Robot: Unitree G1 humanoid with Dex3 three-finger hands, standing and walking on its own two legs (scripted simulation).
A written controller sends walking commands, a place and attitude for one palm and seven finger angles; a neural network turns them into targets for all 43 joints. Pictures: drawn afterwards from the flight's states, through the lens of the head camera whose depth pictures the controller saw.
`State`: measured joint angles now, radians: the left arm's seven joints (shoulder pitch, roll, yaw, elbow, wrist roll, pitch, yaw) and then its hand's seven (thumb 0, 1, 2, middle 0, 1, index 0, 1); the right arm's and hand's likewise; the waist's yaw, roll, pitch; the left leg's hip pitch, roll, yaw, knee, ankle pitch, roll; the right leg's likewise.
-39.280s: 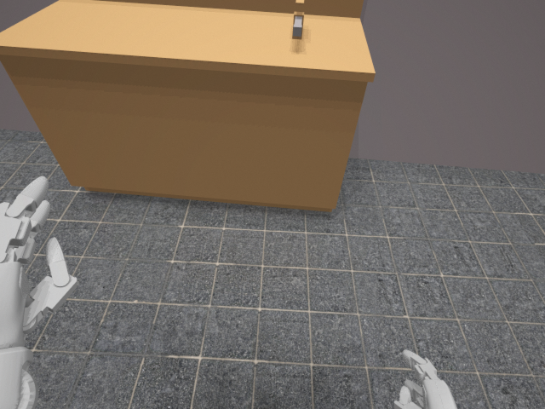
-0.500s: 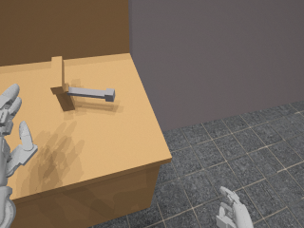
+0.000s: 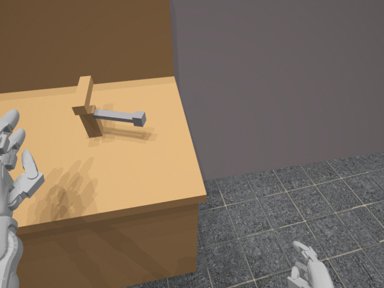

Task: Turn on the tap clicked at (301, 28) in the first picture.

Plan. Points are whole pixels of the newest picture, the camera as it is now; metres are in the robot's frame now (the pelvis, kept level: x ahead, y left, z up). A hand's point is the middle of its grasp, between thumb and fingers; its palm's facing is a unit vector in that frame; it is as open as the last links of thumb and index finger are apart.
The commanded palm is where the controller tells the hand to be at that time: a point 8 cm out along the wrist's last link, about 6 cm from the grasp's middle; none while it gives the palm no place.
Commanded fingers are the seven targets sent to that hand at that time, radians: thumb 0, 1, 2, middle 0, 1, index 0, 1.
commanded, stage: turn the palm inward beside the body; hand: left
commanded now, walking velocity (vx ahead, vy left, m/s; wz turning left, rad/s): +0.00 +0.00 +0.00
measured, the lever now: (139, 118) +0.47 +0.21 +0.10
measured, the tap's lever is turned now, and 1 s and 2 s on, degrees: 69 69 69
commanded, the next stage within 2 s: reach beside the lever's end, fingers flat in 1.72 s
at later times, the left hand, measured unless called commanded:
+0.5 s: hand (62, 178) +0.23 +0.26 +0.16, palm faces +0.45 -0.86 -0.24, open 7.4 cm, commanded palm +0.18 +0.30 +0.17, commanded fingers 0.00 0.90 0.90 -0.20 -0.30 -0.20 -0.30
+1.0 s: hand (58, 193) +0.21 +0.25 +0.15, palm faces +0.47 -0.87 -0.16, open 7.4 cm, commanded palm +0.15 +0.29 +0.16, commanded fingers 0.00 0.90 0.90 -0.20 -0.30 -0.20 -0.30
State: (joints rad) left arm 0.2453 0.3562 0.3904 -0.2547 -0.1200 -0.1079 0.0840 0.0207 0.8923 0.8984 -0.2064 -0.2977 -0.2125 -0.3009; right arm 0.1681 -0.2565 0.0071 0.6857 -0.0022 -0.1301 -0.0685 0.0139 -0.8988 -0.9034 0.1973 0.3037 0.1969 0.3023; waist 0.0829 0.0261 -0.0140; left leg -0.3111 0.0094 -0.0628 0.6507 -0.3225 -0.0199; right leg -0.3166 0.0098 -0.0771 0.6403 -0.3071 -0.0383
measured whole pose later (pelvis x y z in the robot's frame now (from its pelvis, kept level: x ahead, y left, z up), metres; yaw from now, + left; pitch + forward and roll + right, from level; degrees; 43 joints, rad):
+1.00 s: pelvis +0.02 +0.02 +0.00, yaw +0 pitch -1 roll +0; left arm 0.47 0.23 0.23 -0.52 -0.18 0.11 0.18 0.02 0.90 0.90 -0.20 -0.30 -0.21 -0.30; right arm 0.19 -0.22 0.04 0.66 0.02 -0.19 -0.10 0.02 -0.90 -0.90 0.20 0.30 0.20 0.30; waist 0.09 0.05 -0.06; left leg -0.29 -0.01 -0.04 0.65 -0.35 0.00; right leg -0.30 -0.01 -0.06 0.64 -0.33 -0.01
